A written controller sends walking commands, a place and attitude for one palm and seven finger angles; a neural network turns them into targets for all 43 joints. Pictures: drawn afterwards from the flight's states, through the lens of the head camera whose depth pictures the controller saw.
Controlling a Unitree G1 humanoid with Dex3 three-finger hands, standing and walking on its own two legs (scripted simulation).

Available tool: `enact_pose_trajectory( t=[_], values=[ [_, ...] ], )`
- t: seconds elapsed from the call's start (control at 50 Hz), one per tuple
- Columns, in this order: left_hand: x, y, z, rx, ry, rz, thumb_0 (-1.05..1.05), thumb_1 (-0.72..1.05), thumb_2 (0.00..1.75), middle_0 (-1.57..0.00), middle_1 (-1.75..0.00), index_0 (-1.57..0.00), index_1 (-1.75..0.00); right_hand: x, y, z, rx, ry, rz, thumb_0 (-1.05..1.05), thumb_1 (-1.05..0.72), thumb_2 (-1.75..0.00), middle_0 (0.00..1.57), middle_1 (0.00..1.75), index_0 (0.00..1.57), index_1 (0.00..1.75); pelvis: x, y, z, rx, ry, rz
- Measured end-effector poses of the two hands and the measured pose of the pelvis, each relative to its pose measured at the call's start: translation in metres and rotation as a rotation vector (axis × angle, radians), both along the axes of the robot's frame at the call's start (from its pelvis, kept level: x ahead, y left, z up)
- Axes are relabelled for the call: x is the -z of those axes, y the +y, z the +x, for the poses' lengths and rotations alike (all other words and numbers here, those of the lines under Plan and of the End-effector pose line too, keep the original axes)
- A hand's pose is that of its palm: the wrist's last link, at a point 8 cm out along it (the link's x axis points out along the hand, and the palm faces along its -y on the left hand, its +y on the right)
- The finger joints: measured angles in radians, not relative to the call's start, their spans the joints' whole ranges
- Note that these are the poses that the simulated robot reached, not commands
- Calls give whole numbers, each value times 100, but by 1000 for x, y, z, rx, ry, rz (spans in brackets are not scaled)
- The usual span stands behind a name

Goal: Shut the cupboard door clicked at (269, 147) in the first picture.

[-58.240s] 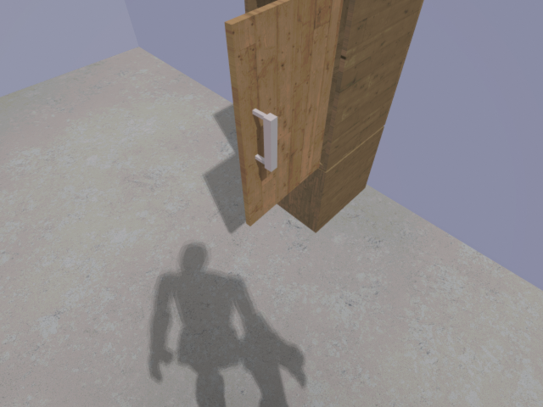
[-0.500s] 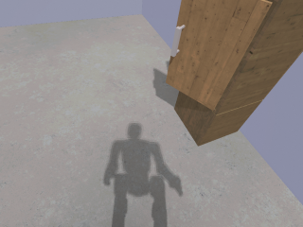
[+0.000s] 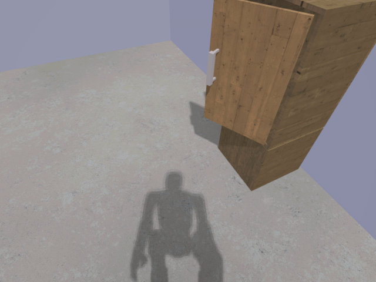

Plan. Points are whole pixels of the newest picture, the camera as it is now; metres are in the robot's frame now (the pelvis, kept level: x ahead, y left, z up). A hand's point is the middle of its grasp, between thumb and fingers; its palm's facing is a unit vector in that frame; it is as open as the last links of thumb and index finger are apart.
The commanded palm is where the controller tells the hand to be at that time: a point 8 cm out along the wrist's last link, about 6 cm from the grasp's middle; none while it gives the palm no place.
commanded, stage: let the arm hang, fingers relaxed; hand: left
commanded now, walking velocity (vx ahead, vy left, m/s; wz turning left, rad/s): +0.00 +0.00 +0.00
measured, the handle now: (213, 67) +0.97 -0.06 -0.03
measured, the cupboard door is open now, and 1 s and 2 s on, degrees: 28 28 28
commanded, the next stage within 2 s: look to check the result in 0.26 s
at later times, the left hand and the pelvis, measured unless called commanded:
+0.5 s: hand out of the picture -0.03 +0.17 -0.18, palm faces +0.02 -0.98 -0.18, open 7.4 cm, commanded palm none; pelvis +0.00 +0.01 +0.00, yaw -1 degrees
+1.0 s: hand out of the picture +0.02 +0.19 -0.17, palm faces +0.00 -0.97 -0.22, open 7.4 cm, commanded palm none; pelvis +0.00 +0.00 +0.00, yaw -1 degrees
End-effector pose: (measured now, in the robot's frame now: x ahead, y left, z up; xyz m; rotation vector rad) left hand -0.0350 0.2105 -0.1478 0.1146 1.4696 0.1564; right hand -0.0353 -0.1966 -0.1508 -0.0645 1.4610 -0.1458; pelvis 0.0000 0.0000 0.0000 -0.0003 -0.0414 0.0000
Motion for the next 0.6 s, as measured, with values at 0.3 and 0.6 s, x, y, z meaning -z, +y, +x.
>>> enact_pose_trajectory(
  t=[0.3,0.6],
  values=[
    [7,-13,-3,0,4,-50,1,91,90,-20,-30,-20,-30,-4,1,-14,26,15,-29,0,-91,-90,20,29,20,30,1,5,-3,7,4,0],
    [-1,17,11,24,-20,27,1,91,90,-20,-30,-20,-30,-2,-4,-2,19,-11,-30,0,-91,-90,20,29,20,30,1,7,-3,12,6,3]
  ],
)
